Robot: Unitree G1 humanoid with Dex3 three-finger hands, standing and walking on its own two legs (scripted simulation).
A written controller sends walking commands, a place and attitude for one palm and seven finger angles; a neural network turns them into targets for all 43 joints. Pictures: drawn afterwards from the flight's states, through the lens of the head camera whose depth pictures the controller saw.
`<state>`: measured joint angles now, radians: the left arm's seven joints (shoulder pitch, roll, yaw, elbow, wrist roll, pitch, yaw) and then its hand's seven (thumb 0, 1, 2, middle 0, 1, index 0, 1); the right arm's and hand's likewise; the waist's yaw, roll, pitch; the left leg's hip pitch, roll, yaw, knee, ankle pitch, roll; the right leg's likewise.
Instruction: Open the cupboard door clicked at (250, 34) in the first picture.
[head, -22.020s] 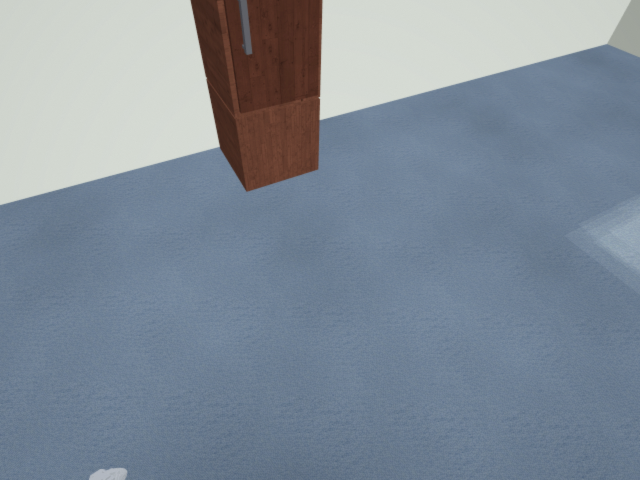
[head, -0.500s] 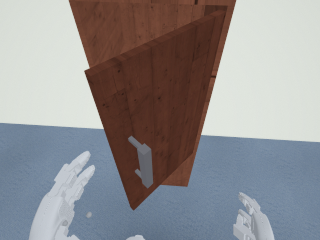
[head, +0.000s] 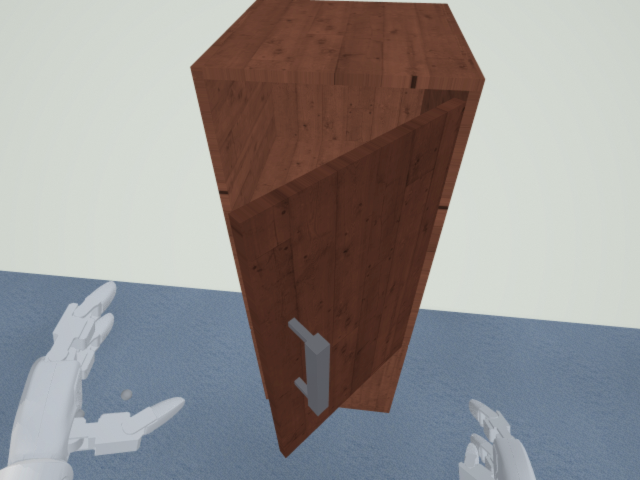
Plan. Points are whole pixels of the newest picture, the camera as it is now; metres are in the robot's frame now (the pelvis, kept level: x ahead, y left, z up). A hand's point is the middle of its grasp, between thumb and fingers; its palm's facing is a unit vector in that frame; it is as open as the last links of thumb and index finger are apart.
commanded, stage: draw the hand back to the body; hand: left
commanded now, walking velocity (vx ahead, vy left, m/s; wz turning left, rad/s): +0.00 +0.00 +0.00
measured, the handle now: (308, 368) +0.27 +0.05 +0.00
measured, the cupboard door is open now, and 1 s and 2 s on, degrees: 49 49 49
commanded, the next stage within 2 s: step back with the hand held close in 0.70 s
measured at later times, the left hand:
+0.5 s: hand (74, 331) +0.19 +0.25 +0.18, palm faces +0.46 -0.81 -0.38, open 7.8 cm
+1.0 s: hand (83, 331) +0.19 +0.25 +0.18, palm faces +0.42 -0.79 -0.44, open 7.4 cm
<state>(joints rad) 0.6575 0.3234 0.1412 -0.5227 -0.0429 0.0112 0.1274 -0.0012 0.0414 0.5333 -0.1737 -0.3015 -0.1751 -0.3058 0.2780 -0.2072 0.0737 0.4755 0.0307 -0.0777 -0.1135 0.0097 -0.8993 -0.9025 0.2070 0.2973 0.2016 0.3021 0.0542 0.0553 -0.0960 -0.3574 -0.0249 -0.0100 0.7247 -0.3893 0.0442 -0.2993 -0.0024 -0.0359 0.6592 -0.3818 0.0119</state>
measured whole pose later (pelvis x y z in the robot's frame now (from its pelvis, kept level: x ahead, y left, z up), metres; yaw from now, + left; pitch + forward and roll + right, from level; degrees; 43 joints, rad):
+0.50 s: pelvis +0.00 -0.01 +0.02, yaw -1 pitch -3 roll -1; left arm 0.48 0.33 0.34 -0.43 -0.07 -0.05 0.11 0.01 0.82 0.87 -0.20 -0.30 -0.20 -0.31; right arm 0.20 -0.23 0.03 0.60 0.01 -0.09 -0.08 0.01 -0.90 -0.90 0.21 0.30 0.20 0.30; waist 0.07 0.05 0.00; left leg -0.13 -0.02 0.01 0.46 -0.27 0.03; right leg -0.09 0.00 -0.02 0.42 -0.27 0.00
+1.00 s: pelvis -0.01 -0.02 +0.02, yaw -1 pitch -1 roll -1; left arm 0.49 0.36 0.38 -0.39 -0.05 -0.13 0.11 0.02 0.89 0.90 -0.21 -0.30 -0.21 -0.31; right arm 0.17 -0.23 0.01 0.59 0.01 -0.03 -0.08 0.01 -0.90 -0.90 0.21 0.30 0.20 0.30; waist 0.03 0.06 0.01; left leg -0.18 0.01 0.00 0.45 -0.24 0.02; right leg -0.13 0.03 -0.02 0.36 -0.21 -0.01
